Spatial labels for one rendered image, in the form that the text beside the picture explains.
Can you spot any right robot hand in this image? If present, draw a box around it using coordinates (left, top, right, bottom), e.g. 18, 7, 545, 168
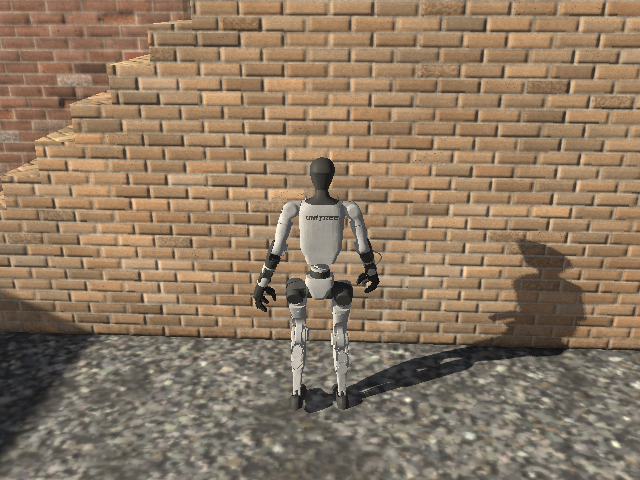
356, 272, 380, 293

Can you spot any robot right thigh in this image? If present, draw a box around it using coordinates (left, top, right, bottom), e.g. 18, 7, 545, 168
331, 280, 353, 350

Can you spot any right robot upper arm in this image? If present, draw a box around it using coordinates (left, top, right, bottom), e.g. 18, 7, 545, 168
342, 201, 370, 254

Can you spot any left robot hand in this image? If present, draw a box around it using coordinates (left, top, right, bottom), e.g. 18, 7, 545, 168
253, 283, 276, 312

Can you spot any left robot upper arm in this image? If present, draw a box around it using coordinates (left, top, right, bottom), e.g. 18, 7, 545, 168
271, 201, 301, 256

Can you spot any robot right forearm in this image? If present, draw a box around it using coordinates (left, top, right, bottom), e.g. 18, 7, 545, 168
359, 238, 377, 276

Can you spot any robot torso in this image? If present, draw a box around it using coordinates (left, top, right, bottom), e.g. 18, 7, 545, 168
298, 196, 345, 300

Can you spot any robot left forearm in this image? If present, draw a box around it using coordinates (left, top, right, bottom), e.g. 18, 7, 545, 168
257, 240, 281, 288

